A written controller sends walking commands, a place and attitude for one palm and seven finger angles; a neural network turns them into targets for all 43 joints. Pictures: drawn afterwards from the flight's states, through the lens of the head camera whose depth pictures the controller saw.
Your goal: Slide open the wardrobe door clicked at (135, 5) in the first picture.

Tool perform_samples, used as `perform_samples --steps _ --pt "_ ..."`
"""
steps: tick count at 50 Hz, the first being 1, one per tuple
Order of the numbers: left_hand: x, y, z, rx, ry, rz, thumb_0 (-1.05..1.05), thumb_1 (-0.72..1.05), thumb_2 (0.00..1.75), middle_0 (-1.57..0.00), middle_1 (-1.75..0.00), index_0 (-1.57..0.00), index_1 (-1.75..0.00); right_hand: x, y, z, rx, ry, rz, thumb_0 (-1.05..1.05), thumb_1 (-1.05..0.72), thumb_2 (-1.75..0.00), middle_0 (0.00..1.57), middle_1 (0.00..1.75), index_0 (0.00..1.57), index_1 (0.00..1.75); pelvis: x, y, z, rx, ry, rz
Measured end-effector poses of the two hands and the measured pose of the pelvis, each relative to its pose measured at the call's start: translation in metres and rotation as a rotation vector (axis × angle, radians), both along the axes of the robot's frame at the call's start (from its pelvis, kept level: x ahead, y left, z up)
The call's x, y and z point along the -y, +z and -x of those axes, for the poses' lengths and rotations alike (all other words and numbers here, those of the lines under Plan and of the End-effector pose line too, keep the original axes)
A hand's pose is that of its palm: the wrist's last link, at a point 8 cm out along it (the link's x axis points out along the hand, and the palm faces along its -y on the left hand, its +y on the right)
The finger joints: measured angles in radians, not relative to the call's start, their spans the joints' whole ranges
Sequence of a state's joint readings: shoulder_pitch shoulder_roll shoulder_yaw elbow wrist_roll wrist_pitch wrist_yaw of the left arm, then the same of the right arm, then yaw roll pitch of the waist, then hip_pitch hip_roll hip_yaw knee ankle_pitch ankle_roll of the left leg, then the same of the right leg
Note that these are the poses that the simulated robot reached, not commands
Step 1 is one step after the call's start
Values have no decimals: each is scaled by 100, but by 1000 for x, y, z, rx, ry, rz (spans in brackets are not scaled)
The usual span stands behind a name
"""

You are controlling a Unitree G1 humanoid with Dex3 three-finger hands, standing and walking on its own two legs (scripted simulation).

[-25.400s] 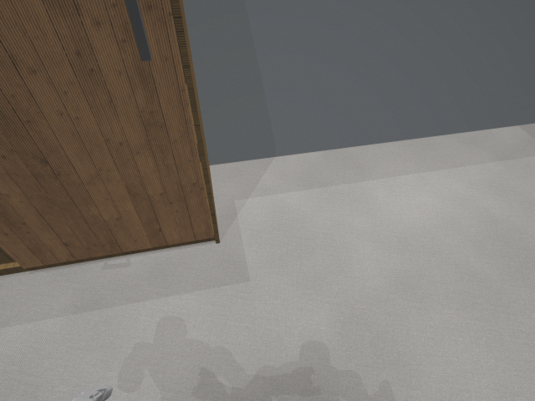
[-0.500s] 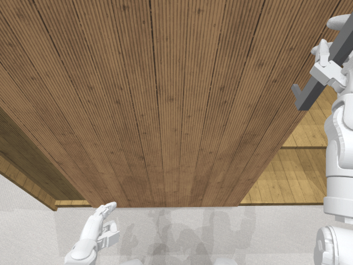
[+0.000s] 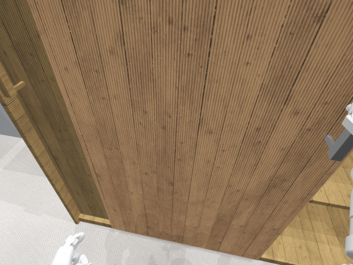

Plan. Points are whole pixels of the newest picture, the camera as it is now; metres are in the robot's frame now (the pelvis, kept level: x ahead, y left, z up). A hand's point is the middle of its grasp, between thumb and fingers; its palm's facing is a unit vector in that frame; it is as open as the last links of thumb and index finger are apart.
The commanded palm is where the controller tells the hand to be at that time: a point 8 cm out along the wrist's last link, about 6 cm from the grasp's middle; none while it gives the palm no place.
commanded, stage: stop walking and hold the door there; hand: right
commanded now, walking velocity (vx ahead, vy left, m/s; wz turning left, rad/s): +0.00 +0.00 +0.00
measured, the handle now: out of the picture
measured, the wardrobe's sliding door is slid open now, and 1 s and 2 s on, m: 0.54 0.54 0.54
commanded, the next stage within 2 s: loosen the grip on the handle in 1.72 s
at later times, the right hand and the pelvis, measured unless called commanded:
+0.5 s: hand out of the picture +0.35 -0.30 +0.24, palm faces +0.52 +0.84 -0.14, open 5.9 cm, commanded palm +0.31 -0.34 +0.21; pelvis -0.01 -0.02 +0.00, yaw -1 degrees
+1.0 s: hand out of the picture +0.34 -0.30 +0.24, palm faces +0.42 +0.90 -0.10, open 5.9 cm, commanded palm +0.32 -0.33 +0.21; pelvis -0.02 -0.06 +0.00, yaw +1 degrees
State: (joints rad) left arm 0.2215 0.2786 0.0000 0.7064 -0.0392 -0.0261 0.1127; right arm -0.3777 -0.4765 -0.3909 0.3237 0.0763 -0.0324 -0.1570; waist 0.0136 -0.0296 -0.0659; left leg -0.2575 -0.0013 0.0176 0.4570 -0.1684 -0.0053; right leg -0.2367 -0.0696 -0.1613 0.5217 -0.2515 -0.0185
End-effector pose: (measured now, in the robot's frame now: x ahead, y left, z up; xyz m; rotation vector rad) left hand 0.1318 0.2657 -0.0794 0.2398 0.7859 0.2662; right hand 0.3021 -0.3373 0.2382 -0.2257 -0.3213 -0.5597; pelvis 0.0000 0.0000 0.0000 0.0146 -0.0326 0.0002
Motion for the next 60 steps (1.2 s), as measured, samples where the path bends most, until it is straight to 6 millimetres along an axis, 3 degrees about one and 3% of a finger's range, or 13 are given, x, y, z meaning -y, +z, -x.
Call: perform_samples --steps 10,21,27,35,41,45,50,60 --pt "4 -7 15 -44 15 12 2 90 90 -20 -30 -20 -30 1 0 0 -8 4 14 -7 -67 -78 45 140 33 138 2 2 2 -11 6 3" --pt "16 0 -2 0 -14 11 1 90 90 -20 -30 -20 -30 2 0 0 -1 24 11 -7 -68 -78 46 140 33 138 10 2 4 -13 3 2" --pt "24 -2 -12 -13 -35 -11 1 90 90 -20 -30 -20 -30 5 -1 -1 11 60 31 -8 -68 -78 46 140 32 139 27 -3 10 -17 -27 -7" --pt "64 -3 -15 1 -50 3 1 91 90 -20 -30 -20 -30 7 -4 -3 57 135 20 -7 -70 -79 46 140 30 139 55 -9 19 3 -10 8" --pt "106 -3 -5 -1 -100 72 1 90 90 -20 -30 -20 -30 6 -4 -3 53 155 -24 -5 -72 -78 46 140 29 139 59 -1 19 26 10 -1" --pt "120 -4 0 -9 -132 92 1 90 90 -20 -30 -20 -30 6 -3 -2 43 160 -25 -4 -73 -77 46 140 30 139 59 2 20 23 18 -2" --pt "112 -5 2 -7 -136 82 1 90 90 -21 -30 -20 -30 7 -2 -2 32 152 -8 -5 -72 -76 45 140 30 139 56 1 25 11 23 -2" --pt "60 6 8 3 -64 -6 1 90 90 -20 -30 -20 -30 3 -1 -1 11 122 -32 -4 -74 -77 45 140 28 139 45 3 27 -7 16 -7"
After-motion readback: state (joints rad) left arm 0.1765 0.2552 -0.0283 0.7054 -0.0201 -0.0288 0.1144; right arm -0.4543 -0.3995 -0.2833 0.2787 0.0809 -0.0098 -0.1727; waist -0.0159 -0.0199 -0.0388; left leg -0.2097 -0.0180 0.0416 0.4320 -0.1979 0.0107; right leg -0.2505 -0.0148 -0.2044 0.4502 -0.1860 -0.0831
